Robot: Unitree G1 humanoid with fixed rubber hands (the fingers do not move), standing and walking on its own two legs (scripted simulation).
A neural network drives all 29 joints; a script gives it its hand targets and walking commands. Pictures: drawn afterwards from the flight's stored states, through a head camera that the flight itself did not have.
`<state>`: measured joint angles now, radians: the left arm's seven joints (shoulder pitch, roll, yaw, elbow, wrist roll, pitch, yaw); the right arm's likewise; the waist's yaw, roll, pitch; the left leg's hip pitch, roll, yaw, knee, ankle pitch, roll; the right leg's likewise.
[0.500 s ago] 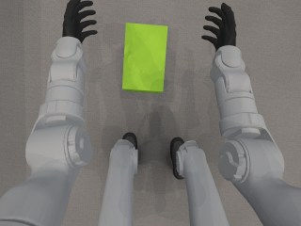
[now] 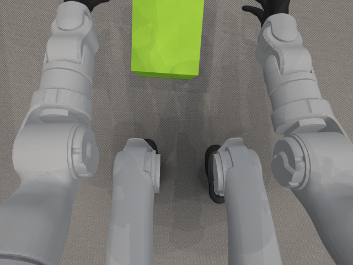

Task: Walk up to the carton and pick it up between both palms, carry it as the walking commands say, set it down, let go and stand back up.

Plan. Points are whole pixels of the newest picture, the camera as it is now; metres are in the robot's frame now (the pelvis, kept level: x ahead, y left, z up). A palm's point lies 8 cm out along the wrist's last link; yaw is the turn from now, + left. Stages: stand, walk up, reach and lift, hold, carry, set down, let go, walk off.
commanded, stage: reach and lift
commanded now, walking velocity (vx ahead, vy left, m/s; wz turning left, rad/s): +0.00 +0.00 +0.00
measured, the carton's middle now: (167, 29) +0.56 +0.06 -0.36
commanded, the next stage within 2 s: none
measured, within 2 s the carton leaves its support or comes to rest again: neither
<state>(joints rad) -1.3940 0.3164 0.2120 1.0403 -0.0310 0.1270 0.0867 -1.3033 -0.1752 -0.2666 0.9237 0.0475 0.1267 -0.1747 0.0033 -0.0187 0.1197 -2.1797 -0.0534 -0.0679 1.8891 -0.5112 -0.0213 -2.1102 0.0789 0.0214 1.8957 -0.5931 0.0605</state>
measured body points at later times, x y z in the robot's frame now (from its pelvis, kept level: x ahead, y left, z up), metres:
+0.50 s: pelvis -0.01 +0.00 -0.08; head +0.38 +0.02 +0.15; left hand +0.55 +0.20 -0.28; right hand +0.55 -0.12 -0.28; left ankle +0.10 +0.12 -0.42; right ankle +0.09 -0.13 -0.42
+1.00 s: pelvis -0.01 +0.00 -0.09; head +0.37 +0.02 +0.14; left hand +0.55 +0.19 -0.28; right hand +0.55 -0.11 -0.28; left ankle +0.10 +0.12 -0.42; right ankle +0.09 -0.13 -0.42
